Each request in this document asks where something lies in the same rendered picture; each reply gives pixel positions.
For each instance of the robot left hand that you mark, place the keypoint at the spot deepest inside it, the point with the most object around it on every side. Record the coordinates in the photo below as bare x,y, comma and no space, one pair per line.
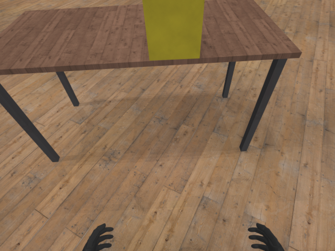
95,239

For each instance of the carton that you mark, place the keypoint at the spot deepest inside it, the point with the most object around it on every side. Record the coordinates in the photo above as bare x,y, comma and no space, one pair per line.
173,28

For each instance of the table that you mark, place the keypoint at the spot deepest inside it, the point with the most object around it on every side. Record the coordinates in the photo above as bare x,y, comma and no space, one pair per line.
113,37

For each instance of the robot right hand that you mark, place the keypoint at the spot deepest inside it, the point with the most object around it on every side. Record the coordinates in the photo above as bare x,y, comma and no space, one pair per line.
268,238

